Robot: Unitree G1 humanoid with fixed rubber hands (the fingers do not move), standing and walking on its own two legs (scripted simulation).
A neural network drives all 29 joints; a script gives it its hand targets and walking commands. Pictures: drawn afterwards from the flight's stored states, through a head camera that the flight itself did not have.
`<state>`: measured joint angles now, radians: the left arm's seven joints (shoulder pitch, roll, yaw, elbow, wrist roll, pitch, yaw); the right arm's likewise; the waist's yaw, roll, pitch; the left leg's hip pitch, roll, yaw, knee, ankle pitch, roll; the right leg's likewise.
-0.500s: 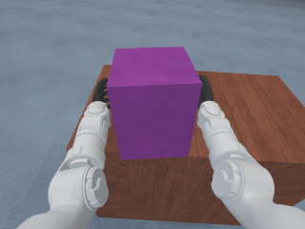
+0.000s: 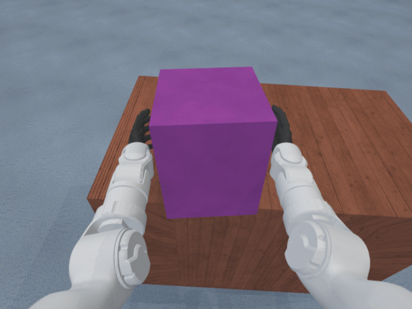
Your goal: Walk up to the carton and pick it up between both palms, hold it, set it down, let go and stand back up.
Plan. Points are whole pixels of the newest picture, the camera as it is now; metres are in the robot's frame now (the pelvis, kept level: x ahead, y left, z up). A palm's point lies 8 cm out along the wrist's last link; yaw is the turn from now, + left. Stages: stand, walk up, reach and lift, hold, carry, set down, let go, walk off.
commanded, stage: set down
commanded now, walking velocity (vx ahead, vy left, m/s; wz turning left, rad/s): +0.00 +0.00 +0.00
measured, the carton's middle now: (209, 143) +0.45 +0.00 +0.09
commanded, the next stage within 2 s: none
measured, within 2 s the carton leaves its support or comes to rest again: rests again in 0.98 s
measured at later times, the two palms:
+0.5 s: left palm (145, 150) +0.43 +0.13 +0.09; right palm (282, 150) +0.42 -0.16 +0.10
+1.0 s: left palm (146, 152) +0.42 +0.13 +0.09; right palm (283, 155) +0.41 -0.16 +0.09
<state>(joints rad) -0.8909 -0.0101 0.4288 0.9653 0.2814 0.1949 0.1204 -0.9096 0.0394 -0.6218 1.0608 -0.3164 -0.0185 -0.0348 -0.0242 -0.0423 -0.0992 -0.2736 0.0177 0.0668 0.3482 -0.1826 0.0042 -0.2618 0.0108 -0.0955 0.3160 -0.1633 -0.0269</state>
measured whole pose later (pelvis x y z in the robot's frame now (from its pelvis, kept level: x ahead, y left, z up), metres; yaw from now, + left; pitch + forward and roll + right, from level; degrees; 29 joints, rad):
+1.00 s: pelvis +0.00 +0.00 +0.00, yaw -1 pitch +8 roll +0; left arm -0.87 -0.07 0.54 0.94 0.38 0.08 0.09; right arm -0.85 0.10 -0.74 0.96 -0.46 -0.10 0.02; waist -0.01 -0.03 -0.07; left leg -0.29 0.01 0.09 0.33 -0.17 0.01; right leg -0.30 0.01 -0.08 0.33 -0.16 -0.02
